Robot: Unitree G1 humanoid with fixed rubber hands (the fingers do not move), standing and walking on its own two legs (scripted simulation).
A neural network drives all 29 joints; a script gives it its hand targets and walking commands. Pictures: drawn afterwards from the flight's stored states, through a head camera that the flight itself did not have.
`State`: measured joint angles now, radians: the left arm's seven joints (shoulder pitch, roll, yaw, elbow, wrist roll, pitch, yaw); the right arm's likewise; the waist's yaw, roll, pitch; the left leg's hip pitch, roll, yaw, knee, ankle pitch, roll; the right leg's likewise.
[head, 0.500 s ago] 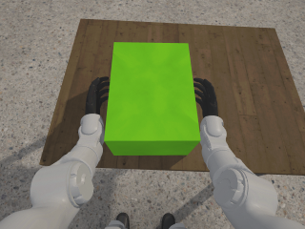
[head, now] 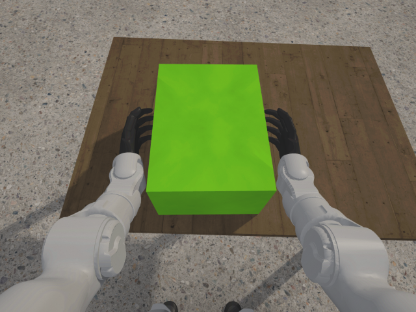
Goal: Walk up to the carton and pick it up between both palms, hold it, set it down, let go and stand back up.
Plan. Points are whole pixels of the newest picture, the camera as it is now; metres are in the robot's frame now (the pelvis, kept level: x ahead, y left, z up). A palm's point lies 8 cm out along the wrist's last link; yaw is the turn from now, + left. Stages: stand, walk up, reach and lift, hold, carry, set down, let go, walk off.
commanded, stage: set down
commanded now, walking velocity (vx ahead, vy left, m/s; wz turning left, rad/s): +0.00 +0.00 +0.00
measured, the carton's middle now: (208, 138) +0.48 +0.02 -0.03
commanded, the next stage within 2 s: none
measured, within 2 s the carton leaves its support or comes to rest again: neither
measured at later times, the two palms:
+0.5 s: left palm (125, 143) +0.42 +0.17 +0.03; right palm (303, 145) +0.44 -0.16 +0.03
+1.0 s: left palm (106, 155) +0.39 +0.20 +0.03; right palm (331, 151) +0.42 -0.21 +0.04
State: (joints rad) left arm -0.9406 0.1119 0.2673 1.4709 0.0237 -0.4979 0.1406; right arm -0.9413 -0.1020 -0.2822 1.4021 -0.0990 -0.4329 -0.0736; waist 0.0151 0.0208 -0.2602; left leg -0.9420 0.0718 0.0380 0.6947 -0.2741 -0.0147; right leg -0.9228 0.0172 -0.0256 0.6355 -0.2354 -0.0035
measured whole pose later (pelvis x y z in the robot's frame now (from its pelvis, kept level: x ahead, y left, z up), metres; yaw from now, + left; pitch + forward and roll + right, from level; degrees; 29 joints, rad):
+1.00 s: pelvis -0.04 -0.02 -0.01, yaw +3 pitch +26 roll +0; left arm -0.92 0.29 -0.10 1.32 -0.37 -0.32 0.04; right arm -0.93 -0.31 0.08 1.29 0.34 -0.27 0.01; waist -0.01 -0.02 -0.25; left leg -0.96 0.04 -0.01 0.76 -0.25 -0.05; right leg -0.97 0.01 -0.04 0.78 -0.26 -0.03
